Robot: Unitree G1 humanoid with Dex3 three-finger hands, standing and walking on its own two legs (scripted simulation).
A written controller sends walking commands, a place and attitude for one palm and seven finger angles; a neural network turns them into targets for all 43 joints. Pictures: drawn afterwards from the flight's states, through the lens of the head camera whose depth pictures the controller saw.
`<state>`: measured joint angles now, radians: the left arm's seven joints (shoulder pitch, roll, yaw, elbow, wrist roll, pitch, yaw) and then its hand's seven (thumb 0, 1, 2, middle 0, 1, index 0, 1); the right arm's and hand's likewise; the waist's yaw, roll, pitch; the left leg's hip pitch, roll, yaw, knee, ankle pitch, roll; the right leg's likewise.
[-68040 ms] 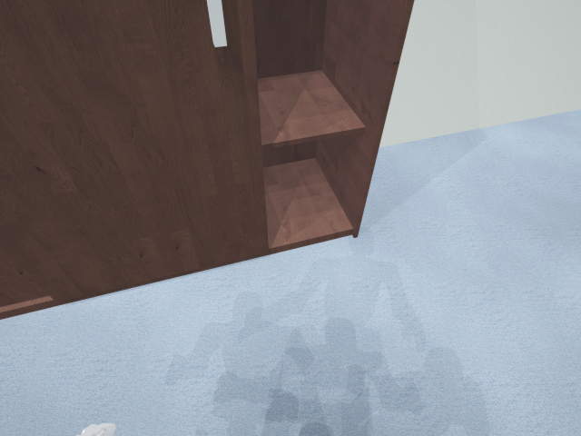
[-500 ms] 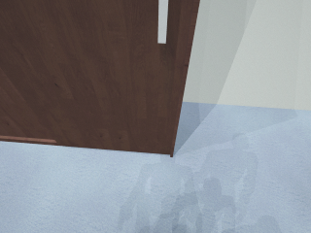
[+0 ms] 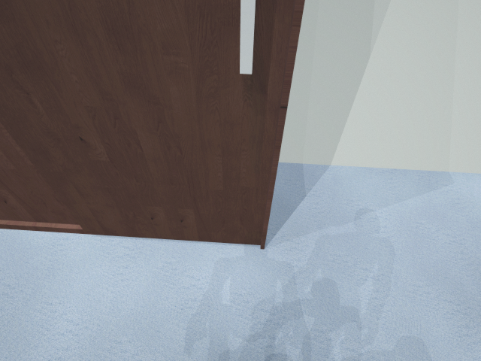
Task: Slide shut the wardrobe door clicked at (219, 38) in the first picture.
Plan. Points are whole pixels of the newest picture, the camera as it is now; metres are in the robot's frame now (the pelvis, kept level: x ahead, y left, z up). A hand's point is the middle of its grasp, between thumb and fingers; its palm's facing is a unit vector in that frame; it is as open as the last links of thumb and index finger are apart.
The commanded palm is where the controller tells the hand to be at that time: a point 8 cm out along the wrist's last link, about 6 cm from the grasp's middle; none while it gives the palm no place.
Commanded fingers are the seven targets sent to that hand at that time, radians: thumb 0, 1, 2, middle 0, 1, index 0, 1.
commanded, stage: look to check the result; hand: left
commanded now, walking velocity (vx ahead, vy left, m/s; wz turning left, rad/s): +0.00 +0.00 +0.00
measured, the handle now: (248, 9) +0.68 +0.03 +0.26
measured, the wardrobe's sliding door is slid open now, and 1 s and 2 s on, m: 0.00 0.00 0.00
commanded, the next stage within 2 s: stand and wait in 0.48 s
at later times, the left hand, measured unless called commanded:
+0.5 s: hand out of the picture +0.02 +0.16 -0.18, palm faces +0.02 -0.98 -0.19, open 7.4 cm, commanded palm none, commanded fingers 0.00 0.90 0.90 -0.20 -0.30 -0.20 -0.30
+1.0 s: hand out of the picture +0.05 +0.18 -0.17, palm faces +0.00 -0.98 -0.22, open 7.4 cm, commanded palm none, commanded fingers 0.00 0.90 0.90 -0.20 -0.30 -0.20 -0.30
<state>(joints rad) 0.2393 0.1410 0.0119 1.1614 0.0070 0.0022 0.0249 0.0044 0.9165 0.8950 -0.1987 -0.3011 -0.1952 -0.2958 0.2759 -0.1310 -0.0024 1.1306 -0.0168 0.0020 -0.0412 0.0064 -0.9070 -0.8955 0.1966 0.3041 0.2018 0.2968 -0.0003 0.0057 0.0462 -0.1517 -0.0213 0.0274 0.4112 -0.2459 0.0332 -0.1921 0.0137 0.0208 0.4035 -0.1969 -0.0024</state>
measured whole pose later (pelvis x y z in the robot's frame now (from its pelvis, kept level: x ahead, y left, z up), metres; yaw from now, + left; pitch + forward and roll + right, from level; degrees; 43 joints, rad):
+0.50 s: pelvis +0.01 -0.01 +0.00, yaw +0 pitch -1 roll +0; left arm 0.22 0.15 0.01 1.16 0.01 0.00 0.02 0.00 0.91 0.89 -0.20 -0.30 -0.20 -0.30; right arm 0.25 -0.15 -0.01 1.14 -0.02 0.00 -0.04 0.01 -0.91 -0.90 0.20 0.30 0.20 0.30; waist 0.00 0.01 0.06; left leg -0.13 -0.01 0.03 0.40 -0.25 0.02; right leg -0.17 0.03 0.02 0.39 -0.20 -0.02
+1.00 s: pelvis +0.01 -0.01 +0.00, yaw -1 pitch -1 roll +0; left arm 0.17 0.20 0.02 1.15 0.01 -0.01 0.02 0.00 0.91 0.89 -0.20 -0.30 -0.20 -0.30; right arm 0.21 -0.20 -0.01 1.13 -0.02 0.00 -0.03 0.01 -0.91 -0.90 0.20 0.30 0.20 0.30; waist -0.01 0.01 0.06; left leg -0.11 0.00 0.03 0.37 -0.25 0.01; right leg -0.15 0.04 0.02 0.36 -0.19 -0.02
